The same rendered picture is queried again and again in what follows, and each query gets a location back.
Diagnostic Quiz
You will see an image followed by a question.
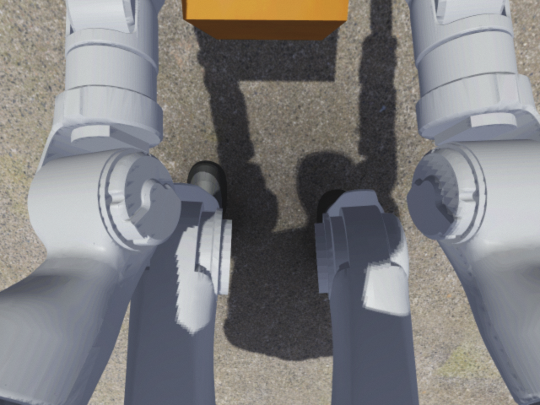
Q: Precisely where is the right robot upper arm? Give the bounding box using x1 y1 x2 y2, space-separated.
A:
407 139 540 405

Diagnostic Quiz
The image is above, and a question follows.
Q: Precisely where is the robot left forearm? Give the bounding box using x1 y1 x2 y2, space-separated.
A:
35 0 165 175

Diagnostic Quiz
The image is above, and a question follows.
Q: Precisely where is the left robot upper arm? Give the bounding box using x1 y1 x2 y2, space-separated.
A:
0 148 181 405

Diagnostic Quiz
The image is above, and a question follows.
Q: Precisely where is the robot right forearm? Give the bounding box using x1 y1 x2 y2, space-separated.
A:
405 0 540 146

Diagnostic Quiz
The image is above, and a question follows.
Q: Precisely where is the carton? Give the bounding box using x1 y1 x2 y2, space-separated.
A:
181 0 348 41

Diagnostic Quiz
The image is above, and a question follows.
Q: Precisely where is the robot right shin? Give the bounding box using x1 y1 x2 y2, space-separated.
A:
327 189 409 277

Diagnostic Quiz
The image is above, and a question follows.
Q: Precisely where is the robot left thigh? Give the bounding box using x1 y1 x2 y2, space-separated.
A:
124 201 232 405

